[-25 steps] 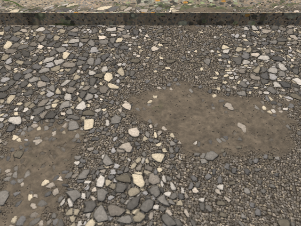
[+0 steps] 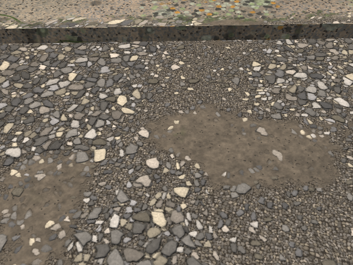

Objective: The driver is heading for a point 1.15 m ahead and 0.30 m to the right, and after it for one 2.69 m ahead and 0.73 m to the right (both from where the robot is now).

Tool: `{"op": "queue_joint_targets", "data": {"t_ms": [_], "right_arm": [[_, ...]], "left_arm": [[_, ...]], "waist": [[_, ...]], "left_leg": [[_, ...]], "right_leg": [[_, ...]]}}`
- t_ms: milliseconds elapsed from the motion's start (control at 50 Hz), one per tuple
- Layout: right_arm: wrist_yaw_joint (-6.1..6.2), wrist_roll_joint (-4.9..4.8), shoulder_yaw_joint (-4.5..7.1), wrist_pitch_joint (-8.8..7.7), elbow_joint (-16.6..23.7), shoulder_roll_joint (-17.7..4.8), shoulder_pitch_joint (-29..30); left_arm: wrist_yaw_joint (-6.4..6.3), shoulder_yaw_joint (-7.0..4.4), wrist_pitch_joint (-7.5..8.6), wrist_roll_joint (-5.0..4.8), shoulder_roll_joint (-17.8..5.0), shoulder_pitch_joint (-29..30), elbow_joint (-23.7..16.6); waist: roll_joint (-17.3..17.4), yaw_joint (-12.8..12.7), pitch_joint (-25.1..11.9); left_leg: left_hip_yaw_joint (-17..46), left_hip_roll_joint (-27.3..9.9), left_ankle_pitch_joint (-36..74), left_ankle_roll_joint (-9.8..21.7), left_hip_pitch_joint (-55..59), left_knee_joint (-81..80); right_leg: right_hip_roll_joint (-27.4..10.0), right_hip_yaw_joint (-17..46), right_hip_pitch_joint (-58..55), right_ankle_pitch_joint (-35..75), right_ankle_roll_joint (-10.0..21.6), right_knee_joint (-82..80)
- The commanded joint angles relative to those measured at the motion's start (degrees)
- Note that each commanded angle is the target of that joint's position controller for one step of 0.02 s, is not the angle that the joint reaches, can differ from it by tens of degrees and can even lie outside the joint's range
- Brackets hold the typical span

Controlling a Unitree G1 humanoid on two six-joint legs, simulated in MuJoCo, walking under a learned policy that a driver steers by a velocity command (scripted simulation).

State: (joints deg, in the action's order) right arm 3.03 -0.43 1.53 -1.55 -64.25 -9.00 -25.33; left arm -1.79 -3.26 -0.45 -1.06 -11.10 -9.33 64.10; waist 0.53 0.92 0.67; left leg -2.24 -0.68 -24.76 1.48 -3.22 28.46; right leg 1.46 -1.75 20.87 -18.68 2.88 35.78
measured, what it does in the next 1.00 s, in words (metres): walks ahead: left foot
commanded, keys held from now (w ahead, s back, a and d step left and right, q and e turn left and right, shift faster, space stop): w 0.68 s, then w+e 0.32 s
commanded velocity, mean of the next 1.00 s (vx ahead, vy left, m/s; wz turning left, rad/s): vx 0.43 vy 0.00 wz -0.09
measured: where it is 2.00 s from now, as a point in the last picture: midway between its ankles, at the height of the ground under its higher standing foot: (218, 159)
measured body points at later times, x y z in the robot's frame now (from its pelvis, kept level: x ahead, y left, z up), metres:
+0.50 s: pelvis +0.18 -0.04 +0.01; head +0.19 -0.04 +0.46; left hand +0.12 +0.20 -0.13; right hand +0.35 -0.29 -0.10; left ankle +0.34 +0.14 -0.67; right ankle +0.09 -0.13 -0.73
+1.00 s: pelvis +0.47 +0.04 +0.02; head +0.48 +0.04 +0.47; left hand +0.61 +0.29 -0.11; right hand +0.46 -0.22 -0.13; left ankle +0.45 +0.12 -0.73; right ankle +0.58 -0.16 -0.65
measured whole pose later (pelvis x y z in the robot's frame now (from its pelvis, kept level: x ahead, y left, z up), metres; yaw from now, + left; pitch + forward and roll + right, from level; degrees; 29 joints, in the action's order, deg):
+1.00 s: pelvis +0.47 +0.04 +0.02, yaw -7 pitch +0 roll +2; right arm -0.1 1.2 3.8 -6.7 -57.9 -12.3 -18.3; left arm -0.7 -4.8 2.9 -1.8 -14.9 -9.6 54.6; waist -2.3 2.2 0.6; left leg -11.0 2.9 -10.8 3.7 -3.7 14.4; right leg -6.7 6.0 40.8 -3.6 2.9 57.2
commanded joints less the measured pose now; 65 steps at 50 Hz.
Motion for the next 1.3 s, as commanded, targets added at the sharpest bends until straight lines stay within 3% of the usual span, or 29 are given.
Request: {"op": "queue_joint_targets", "data": {"t_ms": [20,60,100,120,160,180,200,220,240,260,300,360,460,600,640,680,700,720,740,760,780,840,920,1040,1160,1220,1260,1280,1300], "right_arm": [[0.36,-0.49,2.9,-1.75,1.9,-11.4,-3.5],[-0.22,-0.53,2.82,-2.7,2.1,-9.6,-4.3],[-0.93,-1.0,2.82,-2.56,2.6,-9.5,-3.9],[-1.26,-1.03,2.86,-2.32,3.2,-10.2,-2.2],[-1.69,-0.53,2.69,-2.5,4.2,-10.9,-0.3],[-1.72,-0.54,1.82,-3.04,6.6,-8.0,2.2],[-1.59,-0.77,0.65,-4.42,8.5,-3.4,2.0],[-1.97,-2.67,1.51,-5.35,9.5,-5.9,4.8],[-2.39,-3.11,1.84,-5.77,10.4,-7.5,7.2],[-2.33,-2.6,2.25,-5.93,10.4,-7.9,7.9],[-2.22,-1.59,3.29,-5.05,10.0,-8.3,7.0],[-2.51,-1.29,3.54,-3.6,10.9,-7.0,9.3],[-3.11,-0.81,2.65,-3.66,15.9,-5.8,22.8],[-5.51,-1.41,1.99,-4.54,19.7,-7.2,31.8],[-5.74,-1.42,3.06,-4.75,19.1,-9.9,27.3],[-5.15,-1.46,5.66,-4.49,14.0,-14.7,9.3],[-4.49,-0.08,6.85,-4.34,12.1,-19.7,0.2],[-5.1,0.66,6.33,-4.59,11.6,-20.2,-1.0],[-5.16,0.22,4.9,-4.98,11.9,-14.7,2.3],[-4.96,-0.04,4.1,-5.26,12.8,-12.4,7.7],[-4.99,0.24,3.53,-5.62,13.4,-10.9,12.5],[-5.11,1.42,2.77,-6.2,11.9,-7.3,14.9],[-3.58,1.56,3.42,-6.45,10.4,-10.0,12.6],[-1.68,1.41,3.59,-5.67,10.3,-11.6,9.4],[-1.18,0.3,4.37,-3.4,9.3,-13.3,3.7],[-0.78,-0.27,5.07,-2.37,11.0,-15.9,6.4],[-0.73,-0.75,5.14,-1.77,12.2,-17.0,9.2],[-0.83,0.02,4.64,-2.36,13.5,-15.9,9.2],[-1.78,1.06,2.26,-4.47,16.7,-7.1,5.5]], "left_arm": [[1.23,-0.74,3.23,-0.48,-5.2,9.1,-5.7],[2.05,-0.69,4.59,-1.08,-5.1,9.6,-6.7],[2.75,-0.56,5.59,-1.37,-4.4,9.3,-7.0],[3.03,-0.73,5.77,-1.36,-3.9,5.2,-5.6],[3.04,-3.04,5.48,-1.43,-7.5,-10.0,-0.6],[2.54,-4.72,5.58,-1.09,-13.5,-19.2,0.5],[2.87,-3.95,6.04,-0.15,-14.8,-24.0,1.2],[2.76,-2.28,6.93,0.43,-10.9,-18.2,0.4],[2.84,-1.25,7.31,0.28,-8.4,-12.4,-1.6],[3.14,-0.48,7.42,0.47,-7.0,-8.6,-2.6],[3.35,0.41,7.23,1.01,-5.5,-6.8,-3.2],[2.28,0.6,6.93,1.03,-7.0,-10.7,-2.3],[0.86,0.35,6.18,1.24,-9.1,-13.0,-3.3],[0.67,-0.75,5.21,-0.01,-10.1,-17.5,-2.6],[0.7,-1.32,4.79,0.23,-11.6,-15.9,-3.2],[0.79,-0.92,4.05,0.82,-10.9,-14.2,-4.1],[1.09,0.42,4.17,1.35,-6.6,-17.2,-5.6],[1.57,2.42,5.67,0.11,0.3,-22.6,-5.2],[1.7,0.62,6.91,-1.85,-6.6,-16.4,-6.0],[1.53,-0.08,7.45,-2.68,-9.1,-11.4,-7.8],[0.89,-0.37,7.45,-2.11,-9.3,-9.1,-8.2],[0.71,-1.17,4.86,-1.43,-6.0,-12.3,-7.0],[0.56,-1.78,3.07,-1.03,-5.8,-6.9,-9.4],[2.45,-1.58,3.9,-0.11,-5.1,2.9,-13.3],[4.85,-0.47,3.97,-0.24,-3.7,12.5,-19.3],[5.63,-1.74,3.74,-0.61,-6.6,8.8,-20.7],[5.08,-4.69,3.64,-0.97,-12.3,-5.7,-18.0],[3.67,-6.69,3.06,-0.68,-17.4,-14.0,-16.3],[3.23,-7.24,3.22,-0.64,-22.2,-11.3,-18.0]], "waist": [[9.2,1.7,13.3],[7.4,1.7,13.8],[5.8,1.1,12.4],[5.8,-1.3,10.7],[4.6,-8.2,2.6],[-7.3,-11.6,-1.5],[-17.3,-10.7,-8.3],[-11.3,-7.8,-4.0],[-7.9,-5.9,0.6],[-4.0,-4.0,2.5],[-3.8,-1.7,3.5],[-3.3,-1.1,4.7],[-3.3,-3.5,6.5],[-4.2,-4.3,7.7],[-6.3,-0.8,3.5],[-6.6,8.1,-7.6],[3.3,8.3,-16.4],[15.7,4.9,-25.0],[10.1,5.9,-18.5],[7.4,4.6,-10.3],[2.2,2.4,-6.9],[4.4,-1.9,-2.9],[2.8,-2.1,1.8],[1.4,0.3,4.1],[0.9,3.2,6.4],[4.7,-0.9,1.6],[5.1,-9.2,-6.6],[-1.0,-12.1,-11.7],[-15.2,-4.7,-16.4]], "left_leg": [[22.7,-19.5,-15.9,12.0,-7.4,-20.5],[20.5,-19.3,-4.8,11.3,0.2,-18.1],[14.9,-16.1,1.7,9.1,-0.5,-15.5],[11.3,-13.7,5.4,8.0,-5.9,-13.0],[5.2,-8.6,27.3,5.4,-15.0,1.4],[-1.7,-1.2,26.2,0.3,-26.8,23.1],[3.3,4.6,-6.1,-1.0,-35.7,41.3],[9.7,1.2,-4.9,1.0,-40.5,49.5],[8.6,-2.2,0.3,2.8,-42.1,50.1],[7.5,-5.0,6.1,3.9,-41.0,47.1],[6.1,-7.6,11.6,3.9,-35.4,41.1],[3.8,-8.1,14.8,1.7,-36.4,35.4],[2.2,-7.0,25.1,-1.1,-39.0,16.6],[0.9,-4.0,24.8,1.8,-35.8,3.3],[-0.7,-1.3,21.3,3.8,-27.2,2.5],[-1.5,0.9,20.3,7.0,-2.6,3.3],[17.4,-12.9,13.8,12.1,17.5,2.4],[45.3,-23.7,2.8,18.6,27.6,-9.4],[42.6,-21.6,0.6,15.0,22.4,-12.5],[31.9,-20.3,5.5,12.1,13.5,-13.0],[24.5,-18.4,11.5,10.6,4.6,-14.4],[11.4,-14.0,17.6,8.7,-7.2,-19.2],[4.1,-13.7,21.6,9.2,-8.1,-22.6],[-4.7,-13.0,26.3,7.3,-2.5,-23.4],[-9.3,-16.3,37.2,6.8,10.1,-17.4],[-11.8,-16.5,64.9,5.2,11.1,-6.8],[-13.0,-14.0,69.2,2.8,5.5,13.5],[-12.9,-11.2,48.8,-0.1,-8.9,31.5],[-5.9,3.0,-5.4,-3.9,-34.4,53.9]], "right_leg": [[-3.0,-0.3,13.5,-3.9,1.1,11.2],[-5.4,0.7,20.2,-7.8,1.7,11.6],[-4.2,-2.4,13.4,-5.7,1.6,3.6],[-1.8,-5.3,3.0,-1.1,1.5,-0.9],[1.8,-5.6,-20.2,5.4,2.7,-3.1],[-10.8,16.3,-30.7,-1.9,8.9,-12.4],[-23.5,43.4,-36.7,-4.9,16.0,-24.8],[-24.5,43.0,-32.0,-8.1,15.2,-25.2],[-22.6,34.1,-26.6,-5.9,12.7,-24.7],[-20.2,26.9,-22.1,-3.1,10.6,-25.7],[-15.2,16.4,-16.1,4.4,7.8,-27.6],[-13.6,10.6,-15.1,13.3,8.3,-29.6],[-13.2,6.4,-15.4,17.5,8.4,-31.2],[-16.6,3.6,-24.7,22.5,7.0,-27.1],[-17.0,2.6,-27.0,39.0,5.8,-20.5],[-12.6,-1.0,-19.8,48.4,2.8,1.7],[-7.0,-2.5,-1.8,27.3,0.5,23.0],[2.4,5.6,12.5,-13.5,-1.0,38.6],[-0.6,11.0,18.0,-12.4,0.1,44.4],[-3.6,9.0,20.3,-7.2,1.1,44.1],[-6.9,8.2,17.2,-1.6,1.2,40.9],[-10.4,8.7,9.4,3.9,1.5,34.5],[-10.4,9.6,17.0,10.9,0.5,28.4],[-8.6,5.7,21.1,24.5,-0.5,11.1],[-7.0,-0.6,24.8,17.9,1.3,2.4],[-1.7,-6.0,13.4,9.5,4.2,1.8],[2.9,-6.5,-7.4,11.0,7.9,-3.2],[-4.1,6.3,-24.5,10.0,11.3,-5.6],[-19.0,41.6,-41.8,5.6,22.9,-12.7]]}}
Velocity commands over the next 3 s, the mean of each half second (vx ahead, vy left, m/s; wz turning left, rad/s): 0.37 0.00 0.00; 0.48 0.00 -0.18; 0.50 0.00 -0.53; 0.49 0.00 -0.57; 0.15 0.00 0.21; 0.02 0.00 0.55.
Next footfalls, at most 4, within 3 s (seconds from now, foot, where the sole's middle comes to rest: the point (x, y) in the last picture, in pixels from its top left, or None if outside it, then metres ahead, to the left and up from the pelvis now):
0.68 left None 0.49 0.12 -0.77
1.28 right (217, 206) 0.77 -0.14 -0.77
1.76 left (197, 144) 1.11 -0.08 -0.77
2.18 right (263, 145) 1.11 -0.41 -0.77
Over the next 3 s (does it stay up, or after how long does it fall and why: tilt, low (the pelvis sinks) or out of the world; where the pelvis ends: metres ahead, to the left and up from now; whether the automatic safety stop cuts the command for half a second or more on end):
stays up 1.11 -0.22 0.01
